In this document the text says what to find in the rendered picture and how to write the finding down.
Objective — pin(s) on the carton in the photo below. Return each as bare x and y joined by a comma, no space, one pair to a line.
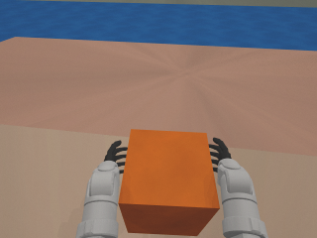
168,185

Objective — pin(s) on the robot left hand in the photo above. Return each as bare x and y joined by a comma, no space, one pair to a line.
113,150

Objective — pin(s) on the robot right hand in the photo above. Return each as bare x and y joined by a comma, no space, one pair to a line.
223,152

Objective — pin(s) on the left robot forearm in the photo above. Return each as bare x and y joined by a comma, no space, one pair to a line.
99,218

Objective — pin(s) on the right robot forearm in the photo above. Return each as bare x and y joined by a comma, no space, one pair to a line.
240,206

